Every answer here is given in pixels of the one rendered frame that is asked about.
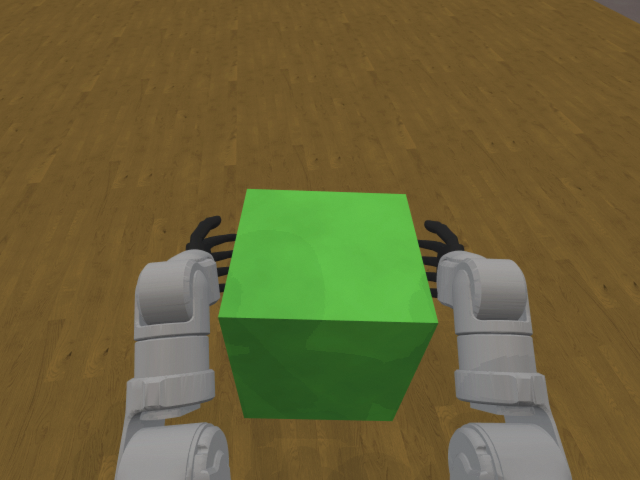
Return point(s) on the robot right hand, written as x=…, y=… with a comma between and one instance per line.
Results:
x=452, y=245

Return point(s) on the robot left hand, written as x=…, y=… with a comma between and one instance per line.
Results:
x=198, y=242

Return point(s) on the right robot upper arm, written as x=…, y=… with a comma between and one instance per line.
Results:
x=505, y=451

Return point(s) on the robot left forearm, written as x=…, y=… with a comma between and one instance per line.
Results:
x=171, y=321

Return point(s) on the left robot upper arm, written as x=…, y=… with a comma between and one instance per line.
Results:
x=195, y=451

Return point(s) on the carton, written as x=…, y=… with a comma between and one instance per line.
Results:
x=327, y=311

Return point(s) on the robot right forearm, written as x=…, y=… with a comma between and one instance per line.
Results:
x=497, y=369

